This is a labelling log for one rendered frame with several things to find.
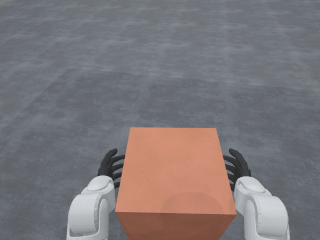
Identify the right robot hand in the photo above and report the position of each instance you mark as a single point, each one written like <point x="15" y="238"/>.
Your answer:
<point x="240" y="169"/>

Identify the carton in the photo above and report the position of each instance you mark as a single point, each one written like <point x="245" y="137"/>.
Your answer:
<point x="174" y="185"/>

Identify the left robot hand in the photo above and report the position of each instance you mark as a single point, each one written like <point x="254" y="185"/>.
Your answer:
<point x="106" y="168"/>

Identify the robot right forearm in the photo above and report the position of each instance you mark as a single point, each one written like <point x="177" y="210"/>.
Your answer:
<point x="265" y="216"/>

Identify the robot left forearm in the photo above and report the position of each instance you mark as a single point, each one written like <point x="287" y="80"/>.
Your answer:
<point x="88" y="216"/>

